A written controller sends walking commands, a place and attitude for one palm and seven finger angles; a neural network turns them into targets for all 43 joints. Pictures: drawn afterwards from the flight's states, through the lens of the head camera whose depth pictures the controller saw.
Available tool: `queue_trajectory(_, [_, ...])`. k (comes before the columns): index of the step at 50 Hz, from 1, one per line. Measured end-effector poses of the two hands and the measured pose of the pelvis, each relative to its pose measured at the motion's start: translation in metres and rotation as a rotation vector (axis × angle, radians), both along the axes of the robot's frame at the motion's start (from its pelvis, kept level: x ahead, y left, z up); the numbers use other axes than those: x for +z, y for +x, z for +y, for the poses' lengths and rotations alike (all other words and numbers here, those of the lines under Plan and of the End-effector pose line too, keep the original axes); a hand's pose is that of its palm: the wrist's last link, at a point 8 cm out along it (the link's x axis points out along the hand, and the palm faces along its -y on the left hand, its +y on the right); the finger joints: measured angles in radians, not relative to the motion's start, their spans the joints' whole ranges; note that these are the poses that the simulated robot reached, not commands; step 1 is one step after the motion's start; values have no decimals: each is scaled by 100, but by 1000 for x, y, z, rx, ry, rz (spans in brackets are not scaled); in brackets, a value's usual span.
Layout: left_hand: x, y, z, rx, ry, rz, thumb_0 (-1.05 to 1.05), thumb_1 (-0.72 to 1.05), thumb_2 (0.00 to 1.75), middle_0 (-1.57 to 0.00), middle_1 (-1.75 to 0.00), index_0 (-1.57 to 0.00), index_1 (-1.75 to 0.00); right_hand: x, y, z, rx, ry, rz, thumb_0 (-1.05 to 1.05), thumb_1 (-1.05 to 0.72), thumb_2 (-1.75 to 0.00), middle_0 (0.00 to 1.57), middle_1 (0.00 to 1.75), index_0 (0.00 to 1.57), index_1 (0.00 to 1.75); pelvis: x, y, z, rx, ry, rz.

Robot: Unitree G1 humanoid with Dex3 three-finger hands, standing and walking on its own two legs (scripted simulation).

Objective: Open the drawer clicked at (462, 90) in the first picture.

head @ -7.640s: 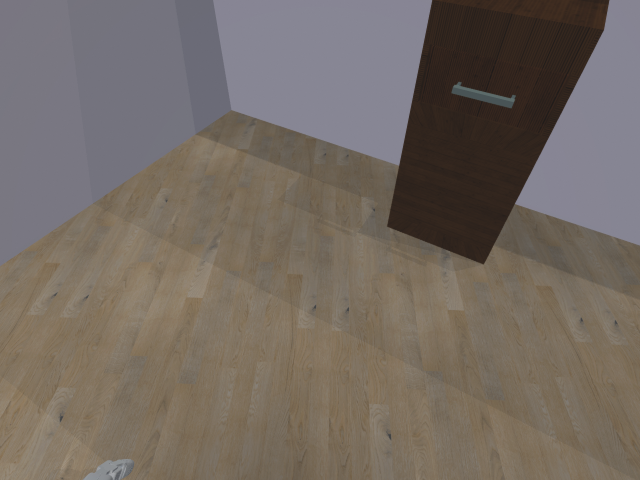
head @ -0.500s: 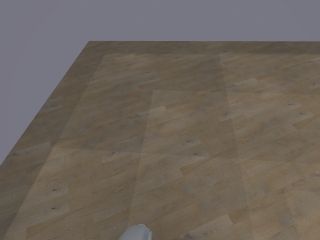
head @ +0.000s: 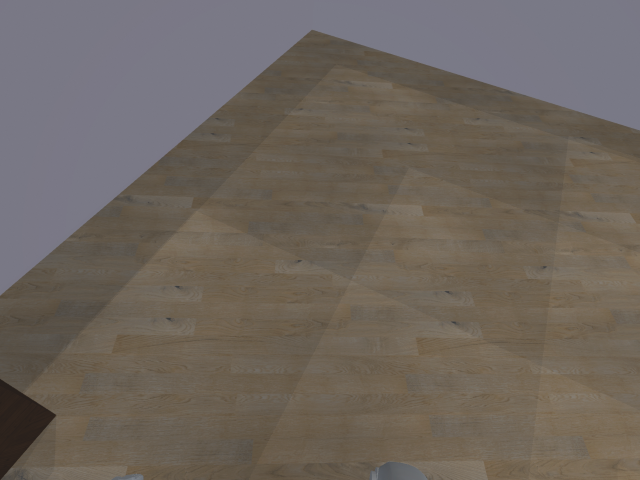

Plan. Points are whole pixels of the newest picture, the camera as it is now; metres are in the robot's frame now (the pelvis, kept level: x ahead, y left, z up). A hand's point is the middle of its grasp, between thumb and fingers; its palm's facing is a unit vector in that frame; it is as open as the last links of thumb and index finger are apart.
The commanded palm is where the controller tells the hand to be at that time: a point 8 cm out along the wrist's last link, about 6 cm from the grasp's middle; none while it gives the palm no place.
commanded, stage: turn to face it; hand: left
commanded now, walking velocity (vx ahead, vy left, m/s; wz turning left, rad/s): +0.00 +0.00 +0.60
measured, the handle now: out of the picture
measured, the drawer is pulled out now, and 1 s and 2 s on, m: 0.00 0.00 0.00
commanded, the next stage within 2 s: take the last steps up to it in 1.84 s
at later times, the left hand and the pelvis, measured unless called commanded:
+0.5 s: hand out of the picture +0.03 +0.17 -0.14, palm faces +0.29 -0.91 -0.30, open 7.3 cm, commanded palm none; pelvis -0.01 -0.05 +0.00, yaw +19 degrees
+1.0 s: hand out of the picture -0.09 +0.23 -0.16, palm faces +0.60 -0.76 -0.25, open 7.3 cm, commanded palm none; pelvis -0.03 +0.00 +0.00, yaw +36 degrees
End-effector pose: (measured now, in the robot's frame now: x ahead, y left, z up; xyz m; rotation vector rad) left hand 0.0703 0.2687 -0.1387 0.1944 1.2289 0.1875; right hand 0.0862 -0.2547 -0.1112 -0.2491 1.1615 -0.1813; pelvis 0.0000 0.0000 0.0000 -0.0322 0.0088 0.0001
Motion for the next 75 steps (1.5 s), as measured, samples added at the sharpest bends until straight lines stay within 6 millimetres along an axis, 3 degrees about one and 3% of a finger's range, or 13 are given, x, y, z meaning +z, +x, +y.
queue_trajectory(10, [25, 33, -20, 37, 35, -163, 0, 91, 90, -20, -30, -20, -30, -21, -16, -9, 45, 50, 83, 0, -91, -90, 20, 30, 21, 30, -1, -4, -18, 122, 18, 2])
queue_trajectory(15, [32, 25, -41, 68, 74, -219, 0, 91, 90, -20, -30, -20, -30, -42, -16, -32, 72, 79, 120, 0, -91, -90, 20, 30, 21, 30, -11, -6, -39, 182, 35, 2])
queue_trajectory(21, [39, -25, -57, 161, 83, -155, 0, 91, 90, -21, -30, -21, -30, -40, 1, -45, 148, 83, 143, 0, -91, -90, 20, 30, 20, 30, -2, -8, -49, 274, 60, -20])
queue_trajectory(27, [29, -78, -61, 277, 60, -81, 0, 91, 90, -21, -30, -21, -30, -33, 26, -36, 250, 60, 161, 0, -91, -90, 19, 30, 20, 29, 1, -10, -48, 362, 73, -19])
queue_trajectory(31, [16, -120, -57, 364, 33, -25, 0, 90, 90, -21, -30, -21, -30, -28, 54, -12, 345, 35, 141, 0, -91, -90, 19, 30, 20, 29, -2, -14, -39, 416, 67, -13])
queue_trajectory(36, [-13, -180, -40, 484, -5, 48, 0, 90, 90, -21, -30, -21, -30, -22, 95, 37, 479, 0, 36, 0, -91, -90, 19, 30, 20, 29, -17, -23, -16, 484, 35, -5])
queue_trajectory(40, [-20, -210, -27, 552, -14, 106, 0, 91, 90, -21, -30, -21, -30, -8, 109, 71, 547, -5, -37, 0, -91, -90, 20, 30, 20, 29, -16, -29, -7, 515, 32, -9])
queue_trajectory(44, [-9, -212, -17, 586, -11, 65, 0, 91, 90, -20, -30, -20, -30, 3, 108, 88, 589, -10, -48, 0, -91, -90, 20, 30, 20, 30, -5, -32, -1, 561, 10, -18])
queue_trajectory(50, [7, -196, -8, 615, 23, -41, 0, 91, 90, -20, -30, -20, -30, 1, 102, 98, 635, 14, -14, 0, -91, -90, 20, 30, 21, 30, 1, -34, -3, 627, 10, -18])
queue_trajectory(56, [20, -174, -13, 640, 67, -116, 0, 91, 90, -20, -30, -20, -30, -14, 96, 84, 657, 36, 49, 0, -91, -90, 20, 30, 21, 30, -1, -28, -18, 701, 18, -8])
queue_trajectory(61, [28, -162, -33, 665, 123, -176, 0, 91, 90, -20, -30, -20, -30, -37, 102, 60, 675, 52, 107, 0, -91, -90, 20, 30, 21, 30, -10, -17, -40, 763, 37, 5])
queue_trajectory(69, [39, -197, -87, 777, 122, -110, 0, 91, 90, -21, -30, -21, -30, -39, 122, 47, 751, 44, 156, 0, -91, -90, 20, 30, 20, 30, -1, -13, -55, 876, 75, -11])
queue_trajectory(75, [29, -235, -117, 890, 81, -62, 0, 90, 90, -21, -30, -21, -30, -32, 131, 64, 849, 6, 180, 0, -91, -90, 19, 30, 20, 29, 1, -17, -56, 963, 82, -3])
